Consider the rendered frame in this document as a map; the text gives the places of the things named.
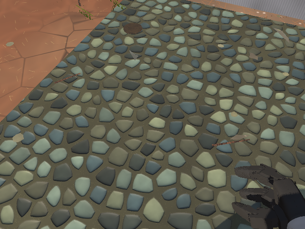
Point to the right robot hand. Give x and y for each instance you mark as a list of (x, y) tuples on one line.
[(284, 201)]

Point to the robot right forearm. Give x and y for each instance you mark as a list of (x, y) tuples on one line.
[(297, 223)]

